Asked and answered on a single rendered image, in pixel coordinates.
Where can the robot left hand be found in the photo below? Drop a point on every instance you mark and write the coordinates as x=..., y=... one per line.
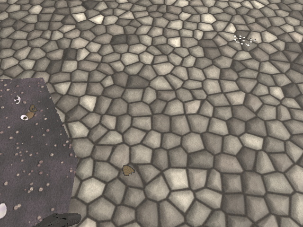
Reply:
x=60, y=220

